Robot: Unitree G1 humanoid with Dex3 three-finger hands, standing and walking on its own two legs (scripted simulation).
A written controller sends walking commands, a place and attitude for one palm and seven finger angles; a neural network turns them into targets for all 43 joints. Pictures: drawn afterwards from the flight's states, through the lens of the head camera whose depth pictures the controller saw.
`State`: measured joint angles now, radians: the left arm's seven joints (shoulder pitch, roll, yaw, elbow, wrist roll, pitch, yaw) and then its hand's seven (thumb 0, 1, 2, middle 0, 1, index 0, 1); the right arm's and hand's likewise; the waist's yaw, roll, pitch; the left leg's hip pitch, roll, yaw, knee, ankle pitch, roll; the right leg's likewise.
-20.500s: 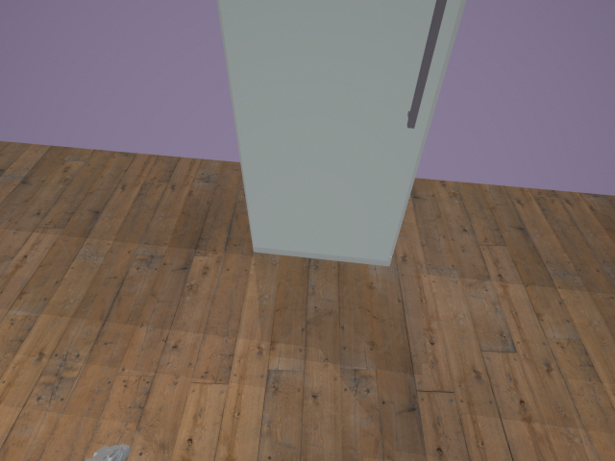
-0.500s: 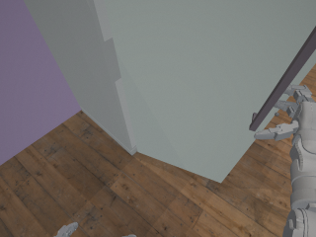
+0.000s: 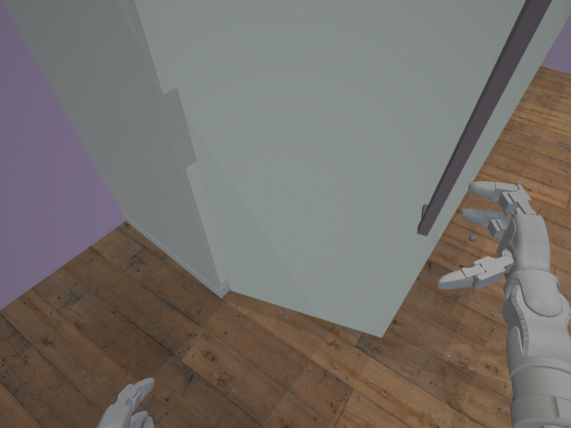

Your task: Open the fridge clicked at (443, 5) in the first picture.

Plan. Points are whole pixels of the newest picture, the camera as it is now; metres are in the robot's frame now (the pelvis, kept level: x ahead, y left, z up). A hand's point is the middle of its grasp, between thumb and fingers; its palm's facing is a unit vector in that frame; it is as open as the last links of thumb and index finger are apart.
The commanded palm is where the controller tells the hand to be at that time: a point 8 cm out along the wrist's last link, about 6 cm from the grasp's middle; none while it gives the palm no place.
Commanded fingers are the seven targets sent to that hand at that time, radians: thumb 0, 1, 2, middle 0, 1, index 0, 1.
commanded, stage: slip the hand off the handle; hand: right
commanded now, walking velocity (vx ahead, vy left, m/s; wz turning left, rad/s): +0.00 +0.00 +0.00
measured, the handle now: (476, 114) +0.48 -0.22 +0.21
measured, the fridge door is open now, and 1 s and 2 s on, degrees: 70 70 70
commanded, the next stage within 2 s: draw the hand back to the body in 0.42 s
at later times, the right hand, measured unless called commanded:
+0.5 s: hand (464, 290) +0.28 -0.20 +0.09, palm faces +0.19 +0.96 -0.19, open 14.7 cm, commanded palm +0.26 -0.24 +0.10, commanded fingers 0.00 0.55 -0.20 0.25 1.15 0.25 1.15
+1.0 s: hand (513, 294) +0.26 -0.22 +0.14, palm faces +0.43 +0.90 -0.01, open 14.7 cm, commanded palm +0.21 -0.25 +0.14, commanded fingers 0.00 0.41 -0.27 0.25 1.07 0.25 1.07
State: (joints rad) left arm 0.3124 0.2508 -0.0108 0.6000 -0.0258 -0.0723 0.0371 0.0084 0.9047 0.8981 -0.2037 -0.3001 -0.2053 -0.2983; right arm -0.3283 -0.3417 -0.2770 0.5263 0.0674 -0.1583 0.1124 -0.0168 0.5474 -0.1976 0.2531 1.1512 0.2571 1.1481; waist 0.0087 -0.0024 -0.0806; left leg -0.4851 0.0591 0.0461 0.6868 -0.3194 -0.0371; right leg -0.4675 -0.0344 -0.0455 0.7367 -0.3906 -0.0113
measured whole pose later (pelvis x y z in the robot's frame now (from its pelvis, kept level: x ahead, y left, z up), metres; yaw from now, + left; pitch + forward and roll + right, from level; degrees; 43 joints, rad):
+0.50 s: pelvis -0.01 +0.02 +0.00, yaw -1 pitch +3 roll +0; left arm 0.25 0.25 -0.03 0.59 -0.02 -0.16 0.07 0.01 0.90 0.90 -0.20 -0.30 -0.21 -0.30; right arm -0.01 -0.27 -0.19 0.17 0.09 -0.09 0.07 -0.02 0.55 -0.20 0.25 1.15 0.26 1.15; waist -0.03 -0.02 -0.06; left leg -0.41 0.05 0.07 0.70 -0.33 -0.01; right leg -0.39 -0.04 -0.02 0.70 -0.37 0.02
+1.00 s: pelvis +0.00 +0.03 +0.01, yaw -1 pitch +0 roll +0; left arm 0.23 0.23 -0.04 0.64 -0.01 -0.19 0.10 0.01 0.90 0.90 -0.20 -0.30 -0.20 -0.30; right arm 0.11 -0.19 -0.29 -0.07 0.21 0.03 -0.06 -0.02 0.55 -0.20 0.25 1.15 0.26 1.15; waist -0.06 -0.03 -0.07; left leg -0.30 0.05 0.08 0.61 -0.31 0.00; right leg -0.27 -0.04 -0.02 0.60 -0.33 0.03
